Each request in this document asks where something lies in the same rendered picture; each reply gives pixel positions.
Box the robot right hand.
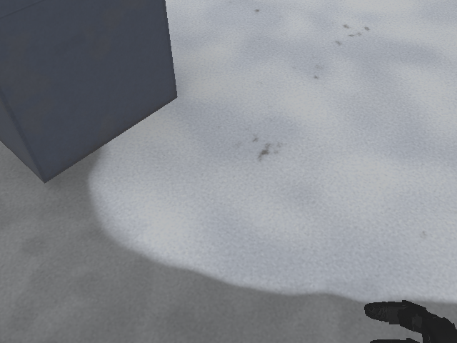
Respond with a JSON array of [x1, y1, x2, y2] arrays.
[[364, 300, 457, 343]]

